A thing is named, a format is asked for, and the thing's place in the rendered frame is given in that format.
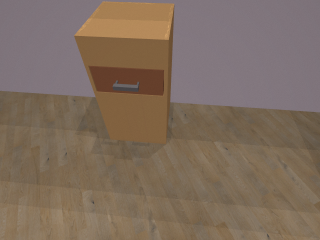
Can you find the cabinet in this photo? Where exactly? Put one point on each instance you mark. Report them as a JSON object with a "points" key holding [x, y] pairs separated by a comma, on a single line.
{"points": [[131, 35]]}

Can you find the drawer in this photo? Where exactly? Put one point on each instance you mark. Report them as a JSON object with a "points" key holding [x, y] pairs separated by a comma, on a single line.
{"points": [[151, 81]]}

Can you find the handle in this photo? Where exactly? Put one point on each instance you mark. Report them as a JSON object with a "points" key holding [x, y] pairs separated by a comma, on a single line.
{"points": [[126, 87]]}

